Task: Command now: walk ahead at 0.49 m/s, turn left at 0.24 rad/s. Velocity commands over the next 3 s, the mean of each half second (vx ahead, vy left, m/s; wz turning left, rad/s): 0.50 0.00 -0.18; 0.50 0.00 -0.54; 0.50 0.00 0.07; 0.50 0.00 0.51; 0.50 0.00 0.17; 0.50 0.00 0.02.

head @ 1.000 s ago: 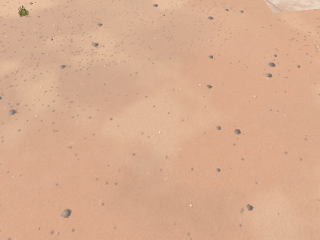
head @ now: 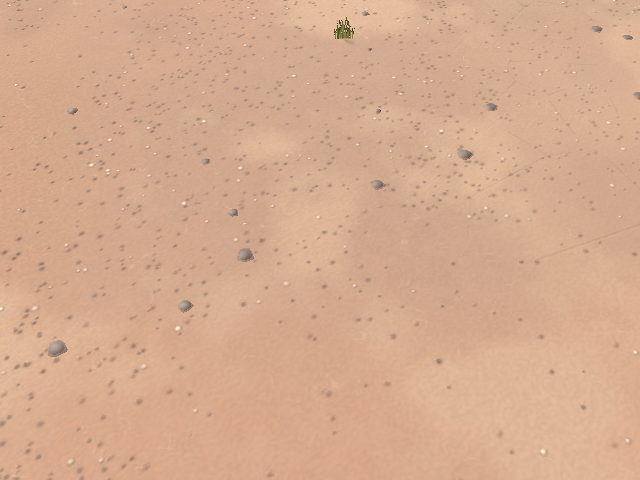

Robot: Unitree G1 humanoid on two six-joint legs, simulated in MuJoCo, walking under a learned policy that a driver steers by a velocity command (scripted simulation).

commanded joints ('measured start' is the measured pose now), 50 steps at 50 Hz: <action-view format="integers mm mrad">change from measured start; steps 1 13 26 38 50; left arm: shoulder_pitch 21 207 128 -205 19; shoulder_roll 68 169 50 42 127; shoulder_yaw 10 26 18 6 48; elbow -25 39 -73 -245 -235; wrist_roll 3 -39 -33 -27 -9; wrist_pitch -10 33 79 82 59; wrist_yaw -6 16 14 -48 -15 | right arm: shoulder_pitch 28 -317 -94 11 -84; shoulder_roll -40 -79 -90 -189 -163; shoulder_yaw -11 0 -33 -64 -42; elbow -70 -199 -93 -14 -139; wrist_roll -6 -3 -34 -7 -26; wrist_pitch -10 -47 -60 -16 -56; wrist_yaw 1 25 19 -7 -2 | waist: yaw -19 47 5 -74 -24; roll -94 -116 58 17 -63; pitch -41 7 -25 74 -99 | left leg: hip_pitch -172 -25 317 487 -219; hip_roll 119 49 277 314 148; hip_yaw -12 51 -10 256 4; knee -43 -691 -1050 -1013 -29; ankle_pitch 57 334 394 495 56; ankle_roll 1 -54 125 79 -56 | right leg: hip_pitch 141 164 -387 -402 203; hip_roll -271 -266 -187 -150 -238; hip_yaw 312 255 134 -2 404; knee -264 -196 743 270 -162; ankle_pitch -1 12 -79 70 127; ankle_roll -192 -138 30 -20 -245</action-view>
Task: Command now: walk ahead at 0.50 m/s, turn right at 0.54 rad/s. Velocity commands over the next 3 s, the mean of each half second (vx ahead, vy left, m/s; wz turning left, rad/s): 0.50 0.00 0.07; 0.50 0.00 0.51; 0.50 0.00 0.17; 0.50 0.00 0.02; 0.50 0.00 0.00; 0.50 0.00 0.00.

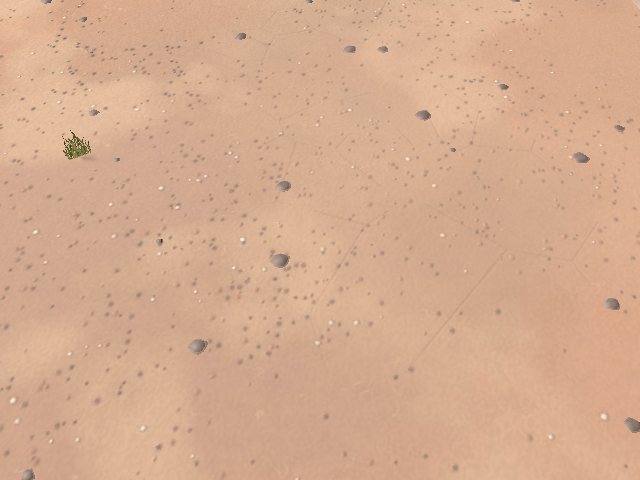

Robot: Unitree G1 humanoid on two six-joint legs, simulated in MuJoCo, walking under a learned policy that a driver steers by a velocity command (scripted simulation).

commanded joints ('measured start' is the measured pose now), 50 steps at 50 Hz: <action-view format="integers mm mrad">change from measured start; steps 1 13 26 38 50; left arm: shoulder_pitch -11 142 -9 -220 91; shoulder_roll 107 142 133 57 113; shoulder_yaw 28 20 -14 -24 20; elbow -84 45 -43 -106 -38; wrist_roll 8 12 -4 21 19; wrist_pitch -25 -41 -96 -63 -66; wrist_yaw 11 38 26 38 31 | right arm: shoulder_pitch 39 -230 117 139 101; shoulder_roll -117 -51 -143 -161 -135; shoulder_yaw -36 0 -44 -48 -24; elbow -73 -141 -137 -122 -157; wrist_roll -17 12 5 15 10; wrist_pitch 1 12 36 62 67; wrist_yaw -3 41 39 -6 -8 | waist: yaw -25 103 -65 -62 85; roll -44 -68 -15 69 -75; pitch -129 6 -178 -74 -134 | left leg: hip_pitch -185 -278 555 177 -330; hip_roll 57 13 162 -13 -71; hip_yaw -40 16 -494 -244 -123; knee -70 -611 -919 -951 51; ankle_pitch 93 517 201 387 -37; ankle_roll -13 17 308 218 16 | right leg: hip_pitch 221 360 -397 -135 470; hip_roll -259 -287 -128 -86 -406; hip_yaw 360 130 128 62 541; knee -289 -346 763 73 -234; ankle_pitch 241 237 -197 266 -189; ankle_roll -195 -104 69 173 -106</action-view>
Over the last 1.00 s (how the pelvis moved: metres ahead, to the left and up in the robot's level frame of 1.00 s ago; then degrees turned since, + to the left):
0.50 -0.07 -0.01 -28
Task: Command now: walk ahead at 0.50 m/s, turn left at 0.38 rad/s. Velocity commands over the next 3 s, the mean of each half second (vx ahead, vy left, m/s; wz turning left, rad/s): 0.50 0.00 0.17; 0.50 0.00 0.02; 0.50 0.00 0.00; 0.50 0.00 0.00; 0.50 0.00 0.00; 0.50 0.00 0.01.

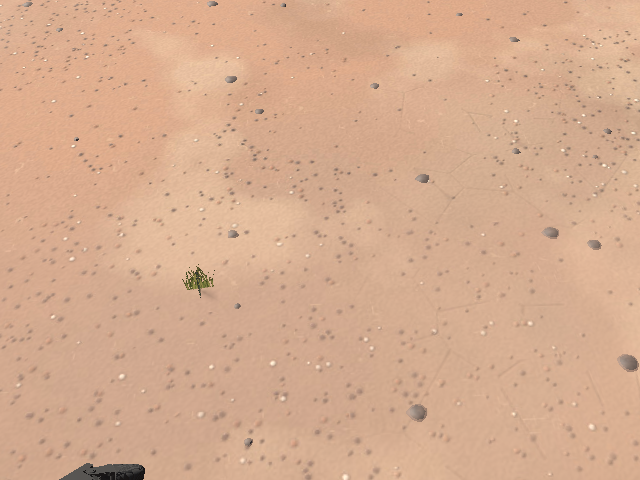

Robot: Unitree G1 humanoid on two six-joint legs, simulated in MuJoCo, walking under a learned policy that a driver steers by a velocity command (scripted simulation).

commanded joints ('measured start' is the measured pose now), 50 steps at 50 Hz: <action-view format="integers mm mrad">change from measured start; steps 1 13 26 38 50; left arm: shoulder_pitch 164 236 159 -95 250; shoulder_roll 112 187 157 65 182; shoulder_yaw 37 44 20 -6 40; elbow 0 110 81 16 84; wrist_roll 2 -29 -19 -16 -19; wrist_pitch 11 24 15 36 32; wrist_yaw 1 0 6 -14 -16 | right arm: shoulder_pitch -92 -327 -93 -4 -10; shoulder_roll -112 -17 -95 -150 -140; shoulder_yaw -25 12 -24 -41 -20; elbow -111 -164 -96 16 17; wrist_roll -18 -11 -28 -13 14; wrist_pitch -25 -47 -48 -58 -71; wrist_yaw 2 39 43 19 19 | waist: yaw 98 118 -1 -27 144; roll -88 -117 31 17 -191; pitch -12 34 -46 59 -192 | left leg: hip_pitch -453 -269 301 176 -483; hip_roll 120 150 346 279 111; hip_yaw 7 147 -210 69 46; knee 157 -428 -816 -931 223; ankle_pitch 108 467 344 476 -25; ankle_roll -21 -35 211 177 4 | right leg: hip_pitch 405 283 -330 -212 660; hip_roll -327 -246 -165 -139 -394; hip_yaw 432 94 52 8 573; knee -254 -348 650 111 -230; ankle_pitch -95 204 -168 264 -244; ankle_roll -179 -166 8 44 -240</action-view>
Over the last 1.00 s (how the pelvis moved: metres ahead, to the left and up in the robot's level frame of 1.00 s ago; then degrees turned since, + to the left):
0.58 0.07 0.00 23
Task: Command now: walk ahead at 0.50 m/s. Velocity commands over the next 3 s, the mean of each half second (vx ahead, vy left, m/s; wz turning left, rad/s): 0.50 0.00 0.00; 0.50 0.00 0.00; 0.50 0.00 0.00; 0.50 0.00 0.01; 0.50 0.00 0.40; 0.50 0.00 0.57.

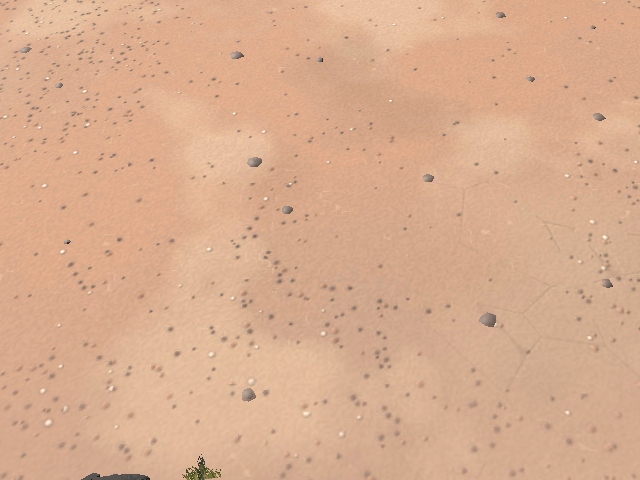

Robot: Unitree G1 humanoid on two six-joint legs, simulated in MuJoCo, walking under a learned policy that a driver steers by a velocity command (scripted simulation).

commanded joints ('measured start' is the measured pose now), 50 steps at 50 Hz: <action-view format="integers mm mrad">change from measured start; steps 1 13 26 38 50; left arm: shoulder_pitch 217 234 391 73 53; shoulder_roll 157 163 45 70 134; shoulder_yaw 47 47 3 31 52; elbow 4 75 112 40 12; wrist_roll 2 -1 5 6 -4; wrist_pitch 2 -6 6 21 -6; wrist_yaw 12 33 40 40 -2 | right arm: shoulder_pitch -82 -287 84 -99 -27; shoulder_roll -131 -27 -227 -112 -158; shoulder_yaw -21 -6 -73 -33 -48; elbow -117 -157 -81 -45 45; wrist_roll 18 -13 -17 -17 2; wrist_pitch -47 -18 -29 -44 8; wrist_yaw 1 5 26 8 -14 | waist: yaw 126 96 -49 34 98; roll -90 -65 263 47 67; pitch -145 14 -430 6 -68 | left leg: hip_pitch -567 -455 619 45 265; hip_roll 82 125 407 196 230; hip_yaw -40 11 -657 -59 3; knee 305 -245 -590 -829 -513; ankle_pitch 85 566 247 539 932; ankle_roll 24 -32 317 203 123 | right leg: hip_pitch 586 338 -172 -205 113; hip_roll -316 -185 53 -147 -16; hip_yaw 513 126 106 83 -8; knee -295 -453 634 244 -98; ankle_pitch -166 184 -435 157 91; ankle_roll -185 -146 34 77 -31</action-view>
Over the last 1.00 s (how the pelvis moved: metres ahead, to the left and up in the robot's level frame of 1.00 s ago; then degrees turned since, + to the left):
0.52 0.02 0.00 4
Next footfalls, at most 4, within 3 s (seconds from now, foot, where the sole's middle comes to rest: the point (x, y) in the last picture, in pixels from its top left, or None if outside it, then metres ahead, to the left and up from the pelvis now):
0.48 left None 0.43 0.14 -0.76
1.02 right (370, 355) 0.73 -0.09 -0.76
1.56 left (264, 253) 1.03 0.15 -0.76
2.08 right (351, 164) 1.34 -0.10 -0.76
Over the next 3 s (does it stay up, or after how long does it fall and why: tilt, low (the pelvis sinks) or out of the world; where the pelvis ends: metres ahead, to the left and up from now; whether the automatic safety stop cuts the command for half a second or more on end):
stays up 1.63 0.15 0.02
